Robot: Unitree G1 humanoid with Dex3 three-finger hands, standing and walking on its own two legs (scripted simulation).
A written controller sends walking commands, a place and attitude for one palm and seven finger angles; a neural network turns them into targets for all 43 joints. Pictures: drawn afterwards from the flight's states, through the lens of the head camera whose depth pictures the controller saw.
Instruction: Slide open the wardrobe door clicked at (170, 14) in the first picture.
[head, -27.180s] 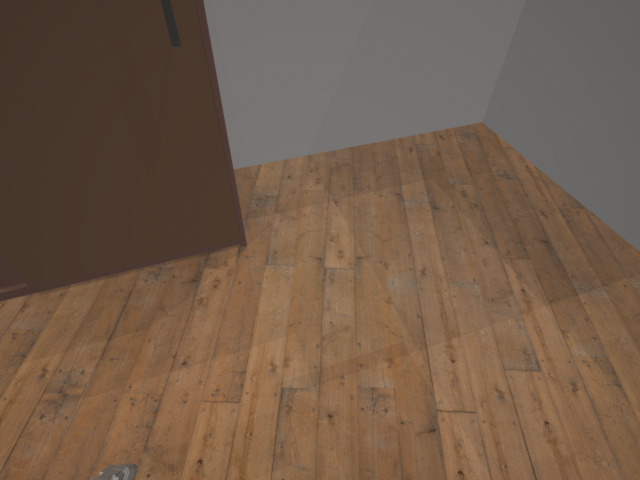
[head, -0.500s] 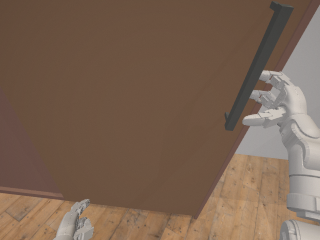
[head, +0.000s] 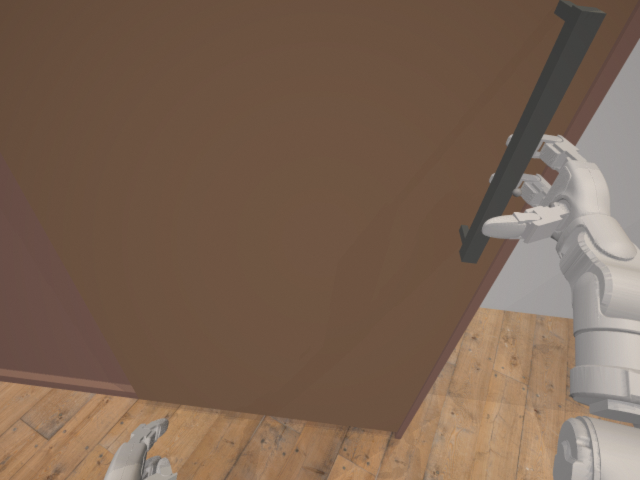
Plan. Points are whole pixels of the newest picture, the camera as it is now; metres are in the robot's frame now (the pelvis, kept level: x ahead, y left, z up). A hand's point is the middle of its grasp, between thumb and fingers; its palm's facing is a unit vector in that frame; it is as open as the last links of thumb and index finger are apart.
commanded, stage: feel for the door with the fingertips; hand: right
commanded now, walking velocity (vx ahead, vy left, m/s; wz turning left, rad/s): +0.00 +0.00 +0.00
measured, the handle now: (508, 153) +0.45 -0.18 +0.25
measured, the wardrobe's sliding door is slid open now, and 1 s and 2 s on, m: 0.00 0.00 0.00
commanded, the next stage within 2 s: slide the fingers in behind the handle in 0.06 s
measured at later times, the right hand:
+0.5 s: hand (538, 204) +0.37 -0.21 +0.23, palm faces +0.08 +1.00 -0.01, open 14.0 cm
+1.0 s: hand (514, 195) +0.38 -0.18 +0.23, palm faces +0.03 +1.00 +0.00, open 14.2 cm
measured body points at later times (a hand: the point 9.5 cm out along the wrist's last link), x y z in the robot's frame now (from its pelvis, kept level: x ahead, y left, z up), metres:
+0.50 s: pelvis +0.00 +0.00 +0.00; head -0.03 +0.02 +0.45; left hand +0.15 +0.25 -0.09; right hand +0.36 -0.26 +0.23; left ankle -0.06 +0.08 -0.74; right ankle +0.02 -0.13 -0.74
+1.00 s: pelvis -0.01 -0.01 +0.00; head -0.04 +0.00 +0.45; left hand +0.16 +0.22 -0.10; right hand +0.37 -0.23 +0.23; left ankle -0.06 +0.08 -0.74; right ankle +0.02 -0.13 -0.74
